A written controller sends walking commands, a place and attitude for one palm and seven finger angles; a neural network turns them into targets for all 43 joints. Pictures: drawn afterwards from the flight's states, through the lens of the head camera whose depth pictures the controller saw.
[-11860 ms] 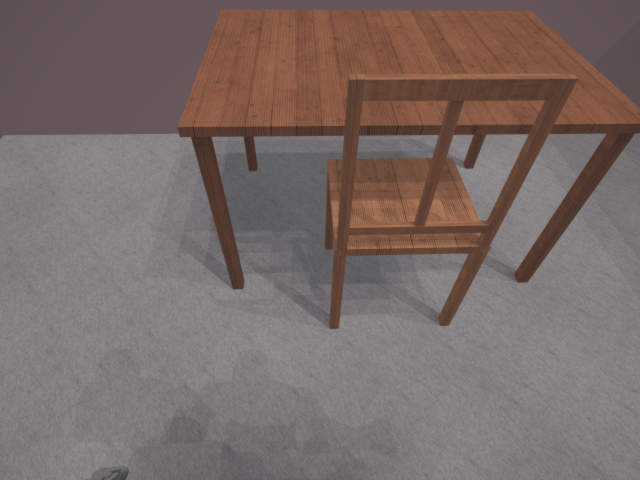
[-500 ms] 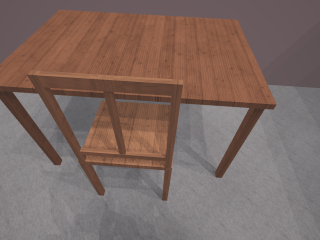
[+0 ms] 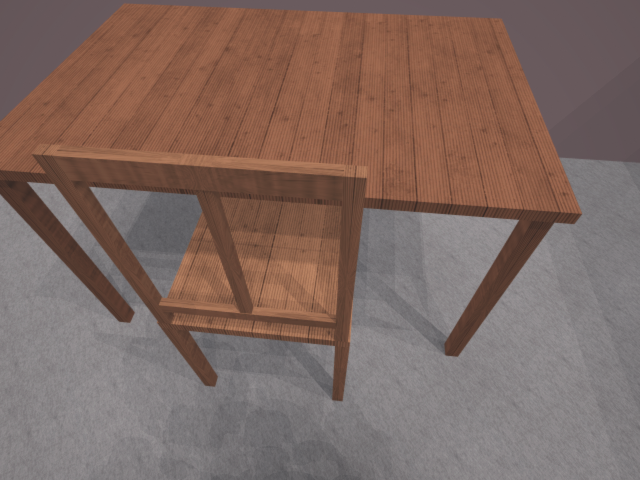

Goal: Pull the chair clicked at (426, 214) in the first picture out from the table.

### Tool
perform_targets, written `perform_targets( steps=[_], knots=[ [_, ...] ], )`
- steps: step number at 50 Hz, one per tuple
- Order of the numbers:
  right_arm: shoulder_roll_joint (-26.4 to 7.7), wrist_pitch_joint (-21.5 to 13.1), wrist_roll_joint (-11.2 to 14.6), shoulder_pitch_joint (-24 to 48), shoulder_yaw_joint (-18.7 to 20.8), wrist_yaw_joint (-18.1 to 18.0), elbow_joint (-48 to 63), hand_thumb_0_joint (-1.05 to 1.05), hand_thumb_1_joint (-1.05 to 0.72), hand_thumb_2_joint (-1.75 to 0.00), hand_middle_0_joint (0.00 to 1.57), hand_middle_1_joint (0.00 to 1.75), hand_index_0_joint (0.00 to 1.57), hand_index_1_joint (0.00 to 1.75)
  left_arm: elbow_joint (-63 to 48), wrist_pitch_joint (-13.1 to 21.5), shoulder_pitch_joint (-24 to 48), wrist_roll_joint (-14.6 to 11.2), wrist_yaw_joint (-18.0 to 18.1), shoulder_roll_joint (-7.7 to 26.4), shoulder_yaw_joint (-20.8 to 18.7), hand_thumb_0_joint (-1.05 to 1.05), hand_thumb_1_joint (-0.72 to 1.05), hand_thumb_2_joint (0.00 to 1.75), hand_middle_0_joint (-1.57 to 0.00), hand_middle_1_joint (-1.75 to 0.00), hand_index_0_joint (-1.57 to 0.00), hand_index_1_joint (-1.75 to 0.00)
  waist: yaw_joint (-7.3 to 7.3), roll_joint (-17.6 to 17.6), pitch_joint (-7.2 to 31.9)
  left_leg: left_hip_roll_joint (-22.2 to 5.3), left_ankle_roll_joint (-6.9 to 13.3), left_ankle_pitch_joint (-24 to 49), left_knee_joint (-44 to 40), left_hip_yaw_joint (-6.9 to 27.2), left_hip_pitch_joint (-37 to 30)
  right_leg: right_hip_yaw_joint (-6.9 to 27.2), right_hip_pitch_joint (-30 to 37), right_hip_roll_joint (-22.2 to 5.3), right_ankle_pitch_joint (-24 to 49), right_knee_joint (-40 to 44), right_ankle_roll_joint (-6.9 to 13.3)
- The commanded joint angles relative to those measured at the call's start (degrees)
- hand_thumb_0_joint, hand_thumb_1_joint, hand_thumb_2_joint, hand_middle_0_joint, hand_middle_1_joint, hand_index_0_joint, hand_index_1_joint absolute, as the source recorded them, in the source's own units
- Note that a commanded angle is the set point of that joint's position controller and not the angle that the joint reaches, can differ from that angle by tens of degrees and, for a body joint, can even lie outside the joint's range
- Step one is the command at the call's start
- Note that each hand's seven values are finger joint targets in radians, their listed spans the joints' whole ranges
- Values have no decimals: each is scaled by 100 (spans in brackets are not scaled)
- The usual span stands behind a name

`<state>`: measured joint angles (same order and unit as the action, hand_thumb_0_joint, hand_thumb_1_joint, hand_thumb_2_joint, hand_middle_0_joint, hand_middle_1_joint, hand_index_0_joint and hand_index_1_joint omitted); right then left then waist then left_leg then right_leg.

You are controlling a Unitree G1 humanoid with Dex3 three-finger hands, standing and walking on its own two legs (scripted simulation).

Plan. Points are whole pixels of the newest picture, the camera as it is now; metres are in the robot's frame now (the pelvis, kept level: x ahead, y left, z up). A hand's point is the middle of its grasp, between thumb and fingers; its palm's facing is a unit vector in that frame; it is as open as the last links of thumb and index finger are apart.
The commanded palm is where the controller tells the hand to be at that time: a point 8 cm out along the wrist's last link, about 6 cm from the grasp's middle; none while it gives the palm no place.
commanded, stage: come to a stop and stand still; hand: left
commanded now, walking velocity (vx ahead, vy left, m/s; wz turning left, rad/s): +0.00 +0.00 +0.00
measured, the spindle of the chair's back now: (230, 260) +0.44 +0.18 -0.06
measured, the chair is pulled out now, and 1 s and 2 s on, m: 0.00 0.00 0.00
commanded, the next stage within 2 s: look again from close up in 0.50 s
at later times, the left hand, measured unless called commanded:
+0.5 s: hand out of the picture +0.00 +0.19 -0.16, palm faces +0.00 -0.97 -0.25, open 7.3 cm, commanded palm none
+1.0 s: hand out of the picture +0.00 +0.16 -0.16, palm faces +0.01 -0.97 -0.23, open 7.3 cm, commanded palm none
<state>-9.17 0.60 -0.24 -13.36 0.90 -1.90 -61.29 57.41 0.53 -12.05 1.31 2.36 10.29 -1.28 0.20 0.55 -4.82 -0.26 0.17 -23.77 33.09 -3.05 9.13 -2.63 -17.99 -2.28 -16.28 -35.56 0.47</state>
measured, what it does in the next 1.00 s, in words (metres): stands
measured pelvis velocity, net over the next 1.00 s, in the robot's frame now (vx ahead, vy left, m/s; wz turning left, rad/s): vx -0.01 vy -0.02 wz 0.00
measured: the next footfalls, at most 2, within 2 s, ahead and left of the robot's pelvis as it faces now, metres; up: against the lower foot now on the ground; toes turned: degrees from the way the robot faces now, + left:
none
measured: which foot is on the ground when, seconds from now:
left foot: down 0.00-1.00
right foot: down 0.00-1.00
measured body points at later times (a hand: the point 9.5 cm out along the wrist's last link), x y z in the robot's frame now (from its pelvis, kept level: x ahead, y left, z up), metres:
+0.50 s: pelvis -0.02 +0.00 +0.01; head -0.02 -0.02 +0.46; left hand +0.01 +0.24 -0.14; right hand +0.00 -0.22 -0.16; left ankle -0.06 +0.11 -0.73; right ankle +0.02 -0.12 -0.73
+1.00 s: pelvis -0.01 -0.02 +0.01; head +0.00 -0.04 +0.46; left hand +0.00 +0.21 -0.14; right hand -0.03 -0.23 -0.16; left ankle -0.06 +0.11 -0.73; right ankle +0.02 -0.12 -0.73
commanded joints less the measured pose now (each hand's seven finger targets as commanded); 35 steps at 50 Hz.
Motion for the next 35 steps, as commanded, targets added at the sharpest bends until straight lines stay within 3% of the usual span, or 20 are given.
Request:
perform_targets(
  steps=[1, 2, 3, 5, 7, 10, 13, 14, 15, 16, 17, 18, 21, 24, 26, 28, 31, 33, 35],
  knots=[
    [-242, -16, 11, -617, 88, -22, 189, 0, -90, -90, 20, 30, 20, 30, -132, 54, -362, 5, 35, 875, -97, 0, 90, 90, -20, -30, -20, -30, -90, -1431, 633, -142, -3, -280, 119, 121, 415, 1348, 627, -1341, 3585, 1036, 992],
    [-227, -38, 18, -696, 83, -24, 114, 0, -90, -90, 20, 30, 20, 30, -150, 44, -217, -16, 35, 843, -94, 0, 90, 90, -20, -30, -20, -30, -158, -1224, 650, -160, -3, 204, -364, 103, 218, 1183, 570, -1193, 3198, 956, 894],
    [-283, -71, 4, -744, 54, -14, 70, 0, -90, -90, 20, 30, 20, 30, -189, 26, -127, -41, 28, 822, -85, 0, 90, 90, -20, -30, -20, -30, -178, -944, 643, -233, 13, 831, -830, 142, -26, 1021, 409, -978, 2621, 869, 664],
    [-420, -152, -45, -464, 21, 15, 69, 0, -90, -90, 20, 30, 20, 30, -194, -28, -55, -71, -12, 659, -45, 0, 90, 90, -20, -30, -20, -30, -18, 163, 440, -600, 120, 1938, -1260, 479, 94, 605, 443, -389, 1521, 767, 200],
    [-481, -200, -46, -209, -10, 2, 110, 0, -90, -90, 20, 30, 20, 30, -88, -30, -177, -67, -17, 562, -27, 0, 90, 90, -20, -30, -20, -30, 124, 482, 201, -742, 198, 2352, -1450, 581, 472, 510, 808, -235, 1276, 747, 114],
    [-484, -211, -36, -332, -24, -7, 85, 0, -90, -90, 20, 30, 20, 30, 45, 14, -342, -64, -19, 574, -15, 0, 90, 90, -20, -30, -20, -30, 86, 166, 462, -640, 118, 2159, -1373, 426, 180, 573, 936, -355, 1632, 952, 136],
    [-476, -200, -37, -415, -42, 0, 30, 0, -90, -90, 20, 30, 20, 30, 92, 29, -350, -65, -28, 587, -2, 0, 90, 90, -20, -30, -20, -30, 70, 87, 344, -594, 87, 1762, -1445, 376, 185, 567, 903, -378, 1517, 1135, 140],
    [-818, -248, 19, 60, 96, 36, 406, 0, -90, -90, 20, 30, 20, 30, 341, 78, -894, -51, 189, 735, -27, 0, 90, 90, -20, -30, -20, -30, 202, 239, 344, -765, -43, 2147, -339, 78, 372, 671, 856, -751, 3422, 816, 111],
    [-477, -195, -10, -373, 43, 47, 530, 0, -90, -90, 20, 30, 20, 30, 107, 141, -576, -69, 134, 925, -29, 0, 90, 90, -20, -30, -20, -30, -107, 395, 821, -384, -58, 859, -635, 272, 455, 984, 1012, -909, 2574, 844, 326],
    [-424, -191, -24, -550, 11, 58, 476, 0, -90, -90, 20, 30, 20, 30, 46, 143, -372, -84, 70, 829, 30, 0, 90, 90, -20, -30, -20, -30, -146, 426, 723, -460, -6, 730, -841, 355, 363, 882, 627, -762, 1133, 966, 396],
    [-444, -188, -80, -615, -6, 82, 565, 0, -90, -90, 20, 30, 20, 30, -39, 117, -239, -71, 10, 785, 32, 0, 90, 90, -20, -30, -20, -30, -144, 678, 620, -503, 79, 791, -1020, 395, 376, 722, 493, -556, 462, 1001, 376],
    [-506, -205, -86, -635, -8, 81, 601, 0, -90, -90, 20, 30, 20, 30, -50, 97, -230, -62, -17, 731, 36, 0, 90, 90, -20, -30, -20, -30, -130, 550, 414, -566, 137, 847, -1086, 529, 541, 623, 425, -415, 245, 986, 312],
    [-606, -220, -67, -754, -41, 64, 638, 0, -90, -90, 20, 30, 20, 30, 30, 79, -277, -75, -57, 621, 76, 0, 90, 90, -20, -30, -20, -30, -117, -139, 29, -571, 195, 765, -1231, 571, 686, 613, 371, -348, 123, 1130, 268],
    [-635, -220, -68, -779, -65, 66, 576, 0, -90, -90, 20, 30, 20, 30, 86, 62, -344, -83, -76, 610, 83, 0, 90, 90, -20, -30, -20, -30, -83, -71, -184, -524, 199, 540, -1410, 571, 780, 651, 313, -328, -77, 1215, 243],
    [-632, -229, -65, -863, -81, 67, 505, 0, -90, -90, 20, 30, 20, 30, 126, 76, -404, -90, -70, 599, 80, 0, 90, 90, -20, -30, -20, -30, -96, -199, -154, -499, 197, 591, -1424, 539, 680, 694, 316, -346, -48, 1246, 242],
    [-616, -242, -66, -883, -98, 66, 428, 0, -90, -90, 20, 30, 20, 30, 166, 78, -446, -94, -75, 581, 78, 0, 90, 90, -20, -30, -20, -30, -73, -3, -65, -515, 196, 663, -1494, 546, 629, 652, 383, -335, 59, 1216, 231],
    [-592, -265, -57, -951, -111, 60, 291, 0, -90, -90, 20, 30, 20, 30, 257, 115, -532, -99, -61, 563, 83, 0, 90, 90, -20, -30, -20, -30, -84, -203, 168, -492, 177, 981, -1392, 453, 401, 673, 525, -397, 470, 1184, 233],
    [-557, -262, -54, -934, -116, 54, 217, 0, -90, -90, 20, 30, 20, 30, 291, 103, -524, -98, -58, 542, 89, 0, 90, 90, -20, -30, -20, -30, -62, -121, 67, -500, 169, 1035, -1428, 468, 423, 629, 499, -392, 550, 1166, 223],
    [-516, -255, -51, -966, -126, 53, 127, 0, -90, -90, 20, 30, 20, 30, 343, 117, -566, -97, -50, 542, 90, 0, 90, 90, -20, -30, -20, -30, -64, -261, 106, -476, 150, 1023, -1388, 412, 393, 672, 534, -435, 579, 1205, 233]
  ],
)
